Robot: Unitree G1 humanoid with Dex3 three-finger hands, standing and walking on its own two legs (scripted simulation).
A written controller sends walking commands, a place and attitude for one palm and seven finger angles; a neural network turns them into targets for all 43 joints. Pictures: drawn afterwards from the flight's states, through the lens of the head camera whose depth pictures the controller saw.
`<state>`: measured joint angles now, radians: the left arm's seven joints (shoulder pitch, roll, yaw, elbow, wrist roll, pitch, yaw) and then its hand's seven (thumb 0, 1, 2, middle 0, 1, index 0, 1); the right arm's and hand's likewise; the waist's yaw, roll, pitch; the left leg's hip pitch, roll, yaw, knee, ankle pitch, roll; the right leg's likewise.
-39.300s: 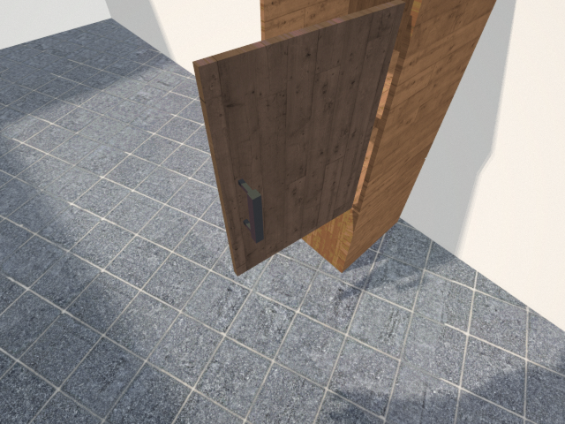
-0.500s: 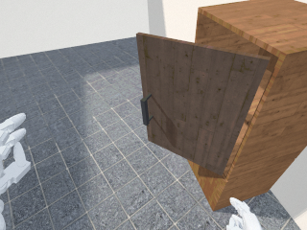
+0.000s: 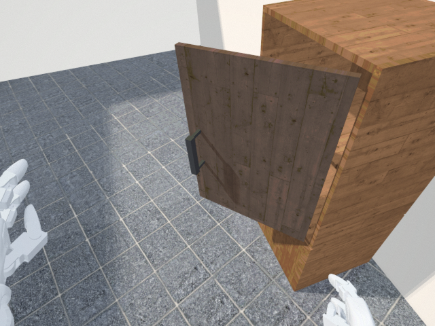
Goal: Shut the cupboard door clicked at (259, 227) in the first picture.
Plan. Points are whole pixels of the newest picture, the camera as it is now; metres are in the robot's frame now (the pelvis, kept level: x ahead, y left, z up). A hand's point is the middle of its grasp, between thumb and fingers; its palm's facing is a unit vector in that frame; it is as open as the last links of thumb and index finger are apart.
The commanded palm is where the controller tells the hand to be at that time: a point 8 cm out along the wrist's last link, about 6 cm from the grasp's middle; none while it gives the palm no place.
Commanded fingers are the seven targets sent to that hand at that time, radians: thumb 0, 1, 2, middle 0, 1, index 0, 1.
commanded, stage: step back with the hand held close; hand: left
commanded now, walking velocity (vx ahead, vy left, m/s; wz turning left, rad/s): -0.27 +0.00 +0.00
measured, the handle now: (196, 152) +0.63 +0.14 -0.07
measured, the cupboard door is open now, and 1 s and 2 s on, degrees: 41 41 41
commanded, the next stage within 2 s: stop stepping back and stand still in 1.64 s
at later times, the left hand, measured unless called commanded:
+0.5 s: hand (16, 253) +0.17 +0.30 +0.15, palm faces +0.36 -0.78 -0.50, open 7.4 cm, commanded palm +0.11 +0.33 +0.17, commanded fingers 0.00 0.90 0.90 -0.20 -0.30 -0.20 -0.30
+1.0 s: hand out of the picture +0.07 +0.29 +0.16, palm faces +0.44 -0.76 -0.47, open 7.4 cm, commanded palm +0.01 +0.33 +0.17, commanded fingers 0.00 0.90 0.90 -0.20 -0.30 -0.20 -0.30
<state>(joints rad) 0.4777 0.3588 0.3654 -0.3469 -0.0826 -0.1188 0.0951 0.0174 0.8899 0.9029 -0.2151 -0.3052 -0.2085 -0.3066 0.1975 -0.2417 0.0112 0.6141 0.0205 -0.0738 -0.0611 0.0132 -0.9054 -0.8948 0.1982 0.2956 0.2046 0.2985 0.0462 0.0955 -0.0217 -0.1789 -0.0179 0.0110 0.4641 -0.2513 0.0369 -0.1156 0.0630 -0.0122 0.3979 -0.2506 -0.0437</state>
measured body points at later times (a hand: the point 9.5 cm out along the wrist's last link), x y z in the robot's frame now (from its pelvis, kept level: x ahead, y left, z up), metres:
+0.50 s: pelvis -0.04 +0.03 -0.01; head -0.03 +0.03 +0.44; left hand +0.14 +0.34 +0.18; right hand +0.13 -0.22 -0.08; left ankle +0.00 +0.09 -0.74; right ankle -0.02 -0.09 -0.74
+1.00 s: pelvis -0.12 +0.03 -0.02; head -0.10 +0.05 +0.43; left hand +0.04 +0.33 +0.18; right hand +0.05 -0.21 -0.10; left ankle +0.00 +0.10 -0.74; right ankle -0.06 -0.10 -0.74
